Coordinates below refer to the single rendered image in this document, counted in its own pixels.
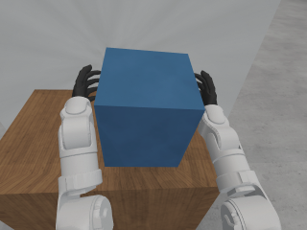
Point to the right robot forearm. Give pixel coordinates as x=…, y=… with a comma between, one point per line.
x=234, y=176

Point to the robot left upper arm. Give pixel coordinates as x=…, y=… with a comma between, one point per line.
x=85, y=213

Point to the pedestal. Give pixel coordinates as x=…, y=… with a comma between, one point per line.
x=141, y=198

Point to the robot right upper arm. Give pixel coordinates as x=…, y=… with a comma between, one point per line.
x=249, y=213

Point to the right robot hand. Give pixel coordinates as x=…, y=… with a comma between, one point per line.
x=207, y=88

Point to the carton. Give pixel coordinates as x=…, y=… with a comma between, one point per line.
x=147, y=106

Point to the left robot forearm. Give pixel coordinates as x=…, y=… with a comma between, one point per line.
x=79, y=166

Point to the left robot hand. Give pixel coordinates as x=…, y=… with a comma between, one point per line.
x=82, y=82

